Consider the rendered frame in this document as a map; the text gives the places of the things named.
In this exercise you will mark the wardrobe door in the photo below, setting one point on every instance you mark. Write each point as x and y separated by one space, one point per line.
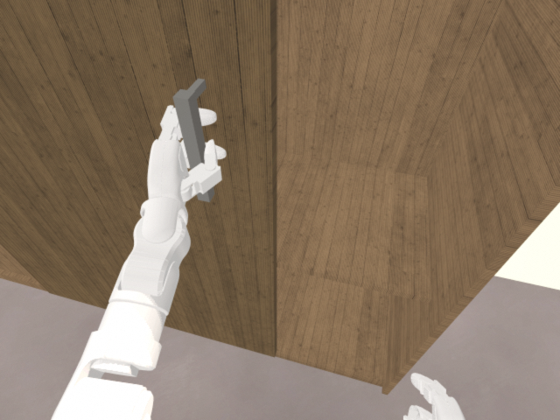
8 262
84 86

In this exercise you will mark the robot left forearm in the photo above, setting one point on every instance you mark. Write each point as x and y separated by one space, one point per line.
128 337

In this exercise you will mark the left robot hand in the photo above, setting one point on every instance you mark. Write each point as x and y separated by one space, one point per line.
168 161

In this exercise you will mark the right robot hand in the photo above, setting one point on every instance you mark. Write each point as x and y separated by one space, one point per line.
443 406

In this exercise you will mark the handle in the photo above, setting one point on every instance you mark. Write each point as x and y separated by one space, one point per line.
187 109

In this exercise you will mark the robot left upper arm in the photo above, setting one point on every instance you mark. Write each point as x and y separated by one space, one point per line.
98 399

